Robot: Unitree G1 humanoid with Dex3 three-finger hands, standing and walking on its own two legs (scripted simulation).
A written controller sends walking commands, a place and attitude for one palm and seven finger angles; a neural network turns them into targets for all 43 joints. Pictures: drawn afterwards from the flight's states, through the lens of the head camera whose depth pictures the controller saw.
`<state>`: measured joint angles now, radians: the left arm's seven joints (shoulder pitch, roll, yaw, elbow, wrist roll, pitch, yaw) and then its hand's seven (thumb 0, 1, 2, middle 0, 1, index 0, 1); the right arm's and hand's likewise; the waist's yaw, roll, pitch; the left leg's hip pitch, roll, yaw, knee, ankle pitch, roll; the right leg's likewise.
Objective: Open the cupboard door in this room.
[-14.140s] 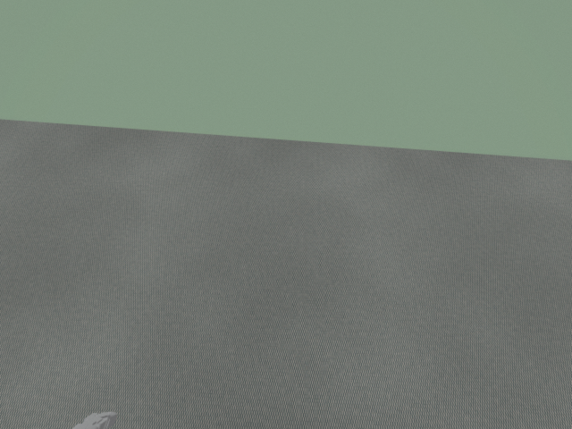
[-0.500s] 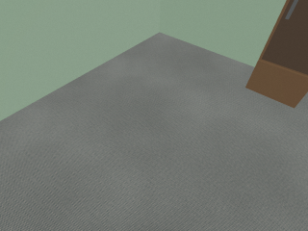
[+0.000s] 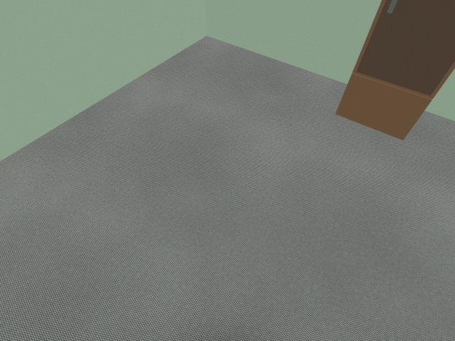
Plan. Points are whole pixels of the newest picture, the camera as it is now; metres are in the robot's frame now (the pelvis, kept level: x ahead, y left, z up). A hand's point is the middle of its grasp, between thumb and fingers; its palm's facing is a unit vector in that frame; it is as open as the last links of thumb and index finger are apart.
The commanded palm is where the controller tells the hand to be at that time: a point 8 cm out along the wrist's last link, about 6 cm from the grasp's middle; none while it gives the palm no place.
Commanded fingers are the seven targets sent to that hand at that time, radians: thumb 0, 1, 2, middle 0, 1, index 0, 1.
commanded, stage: stand and wait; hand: left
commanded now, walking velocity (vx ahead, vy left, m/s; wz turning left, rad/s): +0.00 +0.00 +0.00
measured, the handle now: out of the picture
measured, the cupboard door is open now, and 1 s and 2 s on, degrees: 0 0 0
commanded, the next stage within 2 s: turn or walk to find it in 0.08 s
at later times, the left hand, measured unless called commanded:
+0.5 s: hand out of the picture +0.02 +0.19 -0.18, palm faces -0.02 -0.98 -0.21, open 7.4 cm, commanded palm none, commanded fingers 0.00 0.90 0.90 -0.20 -0.30 -0.20 -0.30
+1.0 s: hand out of the picture +0.05 +0.19 -0.17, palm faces -0.04 -0.98 -0.20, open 7.3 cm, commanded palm none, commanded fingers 0.00 0.90 0.90 -0.20 -0.30 -0.20 -0.30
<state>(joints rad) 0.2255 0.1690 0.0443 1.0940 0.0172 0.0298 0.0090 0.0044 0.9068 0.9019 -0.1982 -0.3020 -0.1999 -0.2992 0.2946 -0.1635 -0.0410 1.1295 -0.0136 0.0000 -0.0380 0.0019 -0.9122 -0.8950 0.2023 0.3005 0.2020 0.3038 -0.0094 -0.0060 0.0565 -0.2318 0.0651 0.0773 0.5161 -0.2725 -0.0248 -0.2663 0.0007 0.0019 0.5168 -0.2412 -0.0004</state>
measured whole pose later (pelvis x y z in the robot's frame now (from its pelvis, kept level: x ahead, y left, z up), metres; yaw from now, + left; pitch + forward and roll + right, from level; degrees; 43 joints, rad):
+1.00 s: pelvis -0.01 +0.01 +0.00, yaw -5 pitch -1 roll +0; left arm 0.20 0.19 0.03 1.08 0.02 0.00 0.01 0.00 0.91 0.90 -0.20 -0.30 -0.20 -0.30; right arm 0.19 -0.18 -0.02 1.10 -0.01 -0.01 -0.02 0.00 -0.91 -0.89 0.20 0.30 0.20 0.30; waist 0.01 -0.01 0.03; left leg -0.17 0.03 0.00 0.48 -0.29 -0.02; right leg -0.26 0.01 -0.03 0.47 -0.20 -0.02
